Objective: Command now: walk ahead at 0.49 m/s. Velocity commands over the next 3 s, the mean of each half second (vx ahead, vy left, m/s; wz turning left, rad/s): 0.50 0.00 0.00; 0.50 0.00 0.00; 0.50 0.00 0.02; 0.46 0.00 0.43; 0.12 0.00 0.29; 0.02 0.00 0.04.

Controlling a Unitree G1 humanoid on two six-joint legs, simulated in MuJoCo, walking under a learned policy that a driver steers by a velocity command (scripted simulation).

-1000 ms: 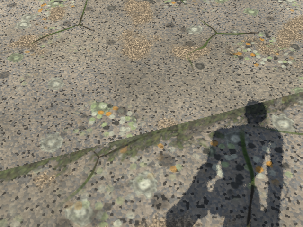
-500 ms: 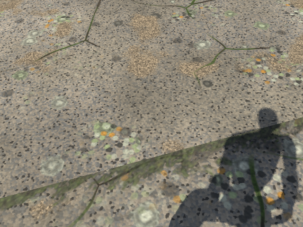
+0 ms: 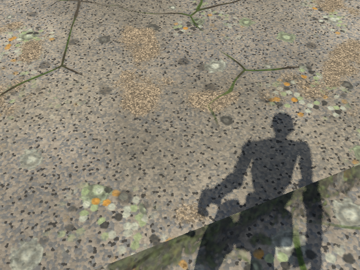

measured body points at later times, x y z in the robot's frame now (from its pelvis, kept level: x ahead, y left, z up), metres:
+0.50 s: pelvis +0.27 -0.08 +0.01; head +0.28 -0.09 +0.46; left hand +0.30 +0.16 -0.14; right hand +0.33 -0.32 -0.14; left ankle +0.26 +0.08 -0.66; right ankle +0.29 -0.16 -0.74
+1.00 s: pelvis +0.51 -0.04 -0.02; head +0.51 -0.04 +0.43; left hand +0.60 +0.20 -0.16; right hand +0.47 -0.27 -0.17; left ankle +0.48 +0.04 -0.74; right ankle +0.52 -0.18 -0.64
